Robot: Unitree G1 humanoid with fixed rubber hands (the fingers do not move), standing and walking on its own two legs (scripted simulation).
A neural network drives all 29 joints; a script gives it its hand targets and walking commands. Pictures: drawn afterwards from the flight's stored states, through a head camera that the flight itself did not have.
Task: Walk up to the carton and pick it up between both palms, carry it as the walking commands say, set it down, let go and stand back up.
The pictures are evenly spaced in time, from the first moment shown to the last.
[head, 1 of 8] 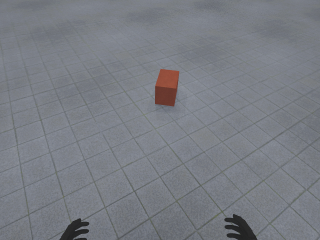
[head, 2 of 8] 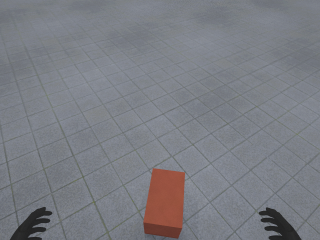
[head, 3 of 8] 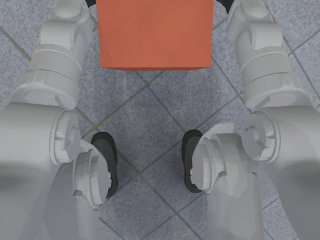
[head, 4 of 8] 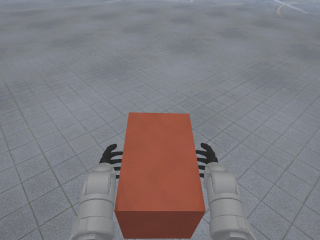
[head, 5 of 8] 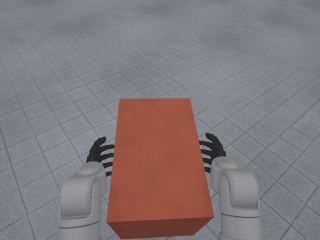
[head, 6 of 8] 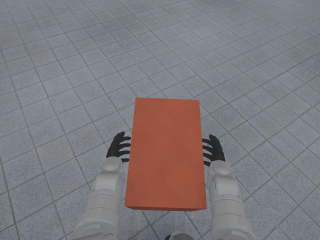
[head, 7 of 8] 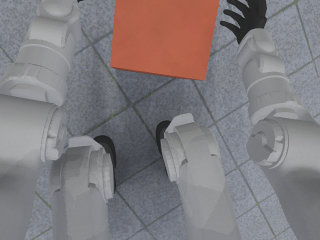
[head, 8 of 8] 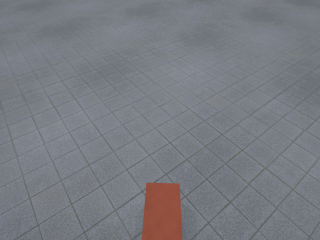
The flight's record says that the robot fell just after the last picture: no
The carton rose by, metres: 0.68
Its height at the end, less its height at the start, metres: +0.00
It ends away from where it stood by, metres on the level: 1.24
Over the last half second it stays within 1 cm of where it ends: yes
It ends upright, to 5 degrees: yes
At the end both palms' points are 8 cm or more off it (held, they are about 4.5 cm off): yes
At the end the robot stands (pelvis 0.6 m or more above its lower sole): yes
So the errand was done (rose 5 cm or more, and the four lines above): yes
